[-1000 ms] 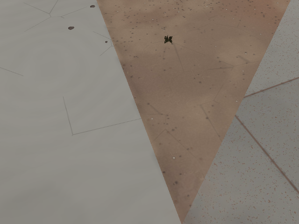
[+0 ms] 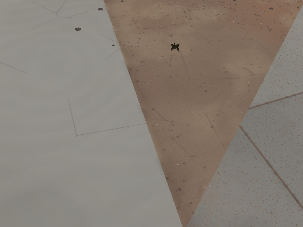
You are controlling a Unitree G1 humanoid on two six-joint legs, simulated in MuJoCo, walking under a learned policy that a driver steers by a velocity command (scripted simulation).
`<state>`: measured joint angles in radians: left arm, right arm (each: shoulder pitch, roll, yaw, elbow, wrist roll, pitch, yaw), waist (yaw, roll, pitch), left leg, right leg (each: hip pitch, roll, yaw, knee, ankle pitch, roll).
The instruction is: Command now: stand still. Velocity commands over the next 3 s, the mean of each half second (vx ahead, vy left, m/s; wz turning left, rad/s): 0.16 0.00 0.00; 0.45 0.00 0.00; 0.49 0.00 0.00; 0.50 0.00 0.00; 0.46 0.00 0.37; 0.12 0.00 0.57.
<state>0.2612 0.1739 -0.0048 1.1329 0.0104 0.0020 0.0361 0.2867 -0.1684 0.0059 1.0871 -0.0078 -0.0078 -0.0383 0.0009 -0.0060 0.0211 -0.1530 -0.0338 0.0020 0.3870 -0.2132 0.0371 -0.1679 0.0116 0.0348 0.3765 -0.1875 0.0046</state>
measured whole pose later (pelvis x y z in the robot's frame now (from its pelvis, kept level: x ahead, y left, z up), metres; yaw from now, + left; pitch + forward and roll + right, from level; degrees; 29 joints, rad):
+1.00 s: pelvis +0.32 -0.01 -0.02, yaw +0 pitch +0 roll +1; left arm 0.43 0.17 0.02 1.10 0.01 -0.09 0.01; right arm 0.11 -0.21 -0.05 0.96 -0.02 -0.07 0.01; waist 0.02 -0.02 0.07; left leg -0.39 -0.06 0.14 0.56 -0.19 0.13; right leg -0.19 0.02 0.00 1.12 -0.38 -0.09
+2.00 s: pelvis +0.90 -0.04 -0.05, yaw +0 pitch +1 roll +1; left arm 0.51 0.15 0.02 1.10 0.02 -0.09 0.01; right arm -0.01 -0.13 0.00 0.85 -0.02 -0.05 0.01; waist 0.04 -0.02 0.05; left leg -0.59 -0.02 0.12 0.76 -0.20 0.12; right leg 0.12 0.04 -0.05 0.26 -0.37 -0.07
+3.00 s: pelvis +1.22 +0.00 -0.05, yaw +31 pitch +1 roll +0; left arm 0.28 0.28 0.06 0.78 0.02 0.03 0.01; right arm 0.09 -0.22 -0.05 0.67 -0.01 0.04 0.01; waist 0.03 -0.04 0.04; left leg -0.53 -0.01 0.05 0.85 -0.34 0.05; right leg -0.34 -0.13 -0.13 0.87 -0.46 0.05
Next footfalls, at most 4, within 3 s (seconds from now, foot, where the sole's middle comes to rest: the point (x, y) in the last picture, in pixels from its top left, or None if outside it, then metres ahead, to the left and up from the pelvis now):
0.90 left None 0.44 0.04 -0.78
1.52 right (178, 181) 0.77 -0.11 -0.83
1.98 left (148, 131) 1.06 0.05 -0.78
2.50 right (177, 107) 1.30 -0.13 -0.83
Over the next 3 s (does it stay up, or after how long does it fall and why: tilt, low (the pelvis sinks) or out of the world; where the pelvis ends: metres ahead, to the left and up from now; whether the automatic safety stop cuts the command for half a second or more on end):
stays up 1.22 0.00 -0.05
